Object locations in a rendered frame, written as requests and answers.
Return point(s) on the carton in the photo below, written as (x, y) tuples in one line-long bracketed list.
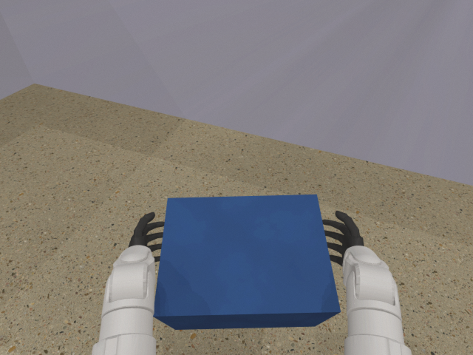
[(244, 262)]

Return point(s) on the right robot hand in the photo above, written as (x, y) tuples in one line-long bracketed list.
[(350, 238)]

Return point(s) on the left robot forearm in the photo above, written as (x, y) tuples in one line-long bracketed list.
[(128, 306)]

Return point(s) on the right robot forearm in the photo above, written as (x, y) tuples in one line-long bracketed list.
[(373, 307)]

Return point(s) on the left robot hand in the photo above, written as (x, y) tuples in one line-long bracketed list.
[(140, 236)]

